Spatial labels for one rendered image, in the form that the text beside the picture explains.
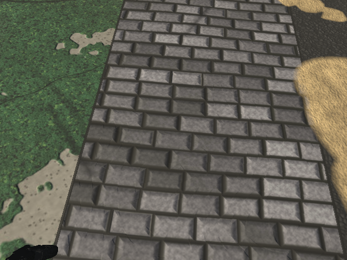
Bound robot left hand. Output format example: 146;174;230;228
5;245;58;260

